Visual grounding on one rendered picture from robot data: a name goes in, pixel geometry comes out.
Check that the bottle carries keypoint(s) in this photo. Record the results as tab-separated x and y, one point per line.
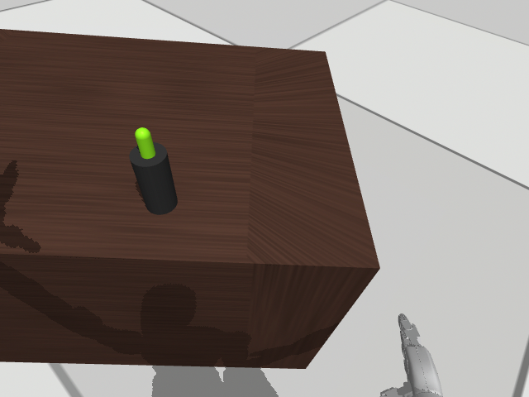
150	163

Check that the right robot hand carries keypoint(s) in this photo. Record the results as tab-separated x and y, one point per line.
419	366

